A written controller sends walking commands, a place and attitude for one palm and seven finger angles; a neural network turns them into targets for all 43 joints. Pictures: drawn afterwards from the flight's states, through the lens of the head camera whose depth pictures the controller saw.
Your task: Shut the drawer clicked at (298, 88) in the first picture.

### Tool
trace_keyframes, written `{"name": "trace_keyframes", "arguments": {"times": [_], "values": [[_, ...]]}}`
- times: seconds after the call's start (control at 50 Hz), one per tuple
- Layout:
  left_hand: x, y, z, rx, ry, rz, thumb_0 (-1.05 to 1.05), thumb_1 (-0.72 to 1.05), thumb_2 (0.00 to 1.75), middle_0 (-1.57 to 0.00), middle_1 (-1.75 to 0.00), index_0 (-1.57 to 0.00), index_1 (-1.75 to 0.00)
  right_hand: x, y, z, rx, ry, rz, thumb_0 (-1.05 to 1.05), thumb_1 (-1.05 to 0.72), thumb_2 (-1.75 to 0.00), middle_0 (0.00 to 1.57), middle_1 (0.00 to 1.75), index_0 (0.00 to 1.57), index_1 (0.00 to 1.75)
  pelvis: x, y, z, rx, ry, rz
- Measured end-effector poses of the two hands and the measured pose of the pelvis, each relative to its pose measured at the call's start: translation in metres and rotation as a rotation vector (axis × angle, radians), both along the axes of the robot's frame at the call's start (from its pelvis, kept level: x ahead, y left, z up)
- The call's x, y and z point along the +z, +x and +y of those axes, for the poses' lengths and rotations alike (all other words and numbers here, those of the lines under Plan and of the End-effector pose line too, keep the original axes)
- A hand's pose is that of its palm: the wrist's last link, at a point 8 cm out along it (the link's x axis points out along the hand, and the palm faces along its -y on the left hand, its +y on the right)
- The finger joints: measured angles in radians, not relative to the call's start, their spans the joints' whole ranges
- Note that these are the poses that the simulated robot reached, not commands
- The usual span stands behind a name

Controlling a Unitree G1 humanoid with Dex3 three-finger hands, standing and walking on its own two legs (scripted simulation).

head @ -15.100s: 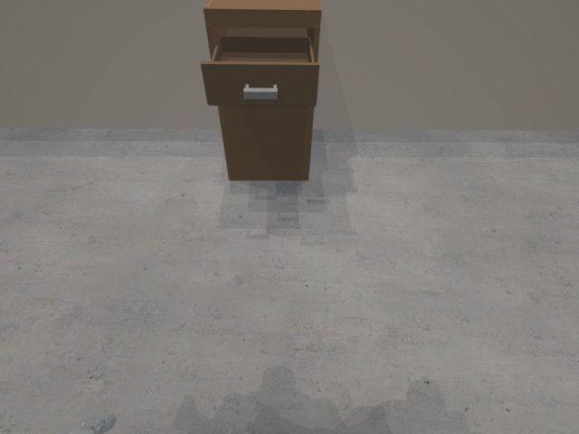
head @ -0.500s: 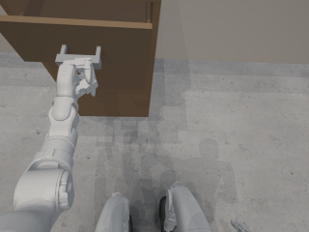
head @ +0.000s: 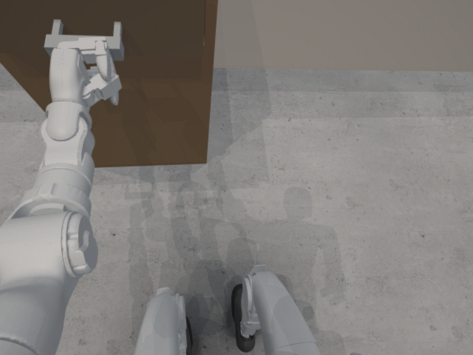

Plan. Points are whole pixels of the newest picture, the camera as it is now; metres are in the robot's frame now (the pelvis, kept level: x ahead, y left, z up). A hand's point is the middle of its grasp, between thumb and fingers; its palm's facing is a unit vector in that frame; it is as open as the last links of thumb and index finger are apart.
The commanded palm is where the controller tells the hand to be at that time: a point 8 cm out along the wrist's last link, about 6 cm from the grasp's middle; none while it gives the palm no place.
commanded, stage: push the drawer shut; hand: left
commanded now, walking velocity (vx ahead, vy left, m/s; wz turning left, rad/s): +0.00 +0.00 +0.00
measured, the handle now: (87, 37) +0.63 +0.17 +0.04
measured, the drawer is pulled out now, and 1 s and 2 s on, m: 0.03 0.00 0.00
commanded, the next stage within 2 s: pull the fist back off the drawer in 0.68 s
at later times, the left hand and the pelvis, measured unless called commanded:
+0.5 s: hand (112, 58) +0.58 +0.13 +0.04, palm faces -0.04 -1.00 -0.05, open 3.1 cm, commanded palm +0.59 +0.15 +0.05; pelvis +0.00 +0.00 -0.01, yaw -1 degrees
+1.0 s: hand (103, 54) +0.59 +0.15 +0.04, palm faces -0.05 -1.00 -0.05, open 3.2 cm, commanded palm +0.60 +0.15 +0.05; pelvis -0.03 +0.01 -0.02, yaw -1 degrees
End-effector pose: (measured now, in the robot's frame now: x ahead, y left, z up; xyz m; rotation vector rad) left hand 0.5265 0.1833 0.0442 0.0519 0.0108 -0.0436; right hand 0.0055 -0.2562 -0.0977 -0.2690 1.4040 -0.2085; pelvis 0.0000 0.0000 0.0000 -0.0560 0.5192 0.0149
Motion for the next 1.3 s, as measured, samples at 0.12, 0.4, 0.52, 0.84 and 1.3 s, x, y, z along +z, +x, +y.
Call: {"name": "trace_keyframes", "arguments": {"times": [0.12, 0.4, 0.52, 0.84, 1.3], "values": [[0.001, 0.012, 0.0, 0.001, -0.001, 0.007, 0.0, 0.8, 0.94, -1.4, -1.6, -1.4, -1.6, 0.001, -0.009, 0.003, -0.011, 0.001, 0.031, 0.01, -0.91, -0.9, 0.2, 0.3, 0.21, 0.3, -0.002, 0.001, 0.001, -0.001, -0.006, 0.013], [0.002, 0.035, 0.002, -0.002, -0.002, 0.005, 0.01, 0.76, 0.95, -1.4, -1.6, -1.4, -1.6, 0.003, -0.031, 0.011, -0.037, 0.002, 0.109, 0.0, -0.91, -0.9, 0.2, 0.3, 0.21, 0.3, -0.006, 0.002, 0.004, -0.001, -0.022, 0.045], [0.003, 0.037, 0.004, 0.005, 0.0, 0.021, 0.01, 0.72, 0.96, -1.4, -1.6, -1.4, -1.6, 0.005, -0.037, 0.014, -0.035, 0.002, 0.122, 0.0, -0.91, -0.9, 0.2, 0.3, 0.21, 0.3, -0.006, -0.001, 0.003, 0.007, -0.028, 0.042], [0.004, 0.042, 0.014, -0.003, 0.006, 0.016, 0.02, 0.59, 0.96, -1.4, -1.6, -1.4, -1.6, 0.004, -0.06, 0.013, -0.028, -0.055, 0.106, 0.0, -0.91, -0.9, 0.2, 0.3, 0.21, 0.3, -0.019, -0.022, 0.007, 0.012, -0.044, 0.064], [0.001, 0.038, 0.011, -0.006, -0.023, 0.023, 0.0, 0.68, 0.9, -1.4, -1.6, -1.4, -1.6, 0.006, -0.07, 0.035, -0.057, 0.007, 0.135, 0.0, -0.91, -0.9, 0.2, 0.3, 0.21, 0.3, -0.016, -0.016, 0.016, 0.001, -0.048, 0.057]]}}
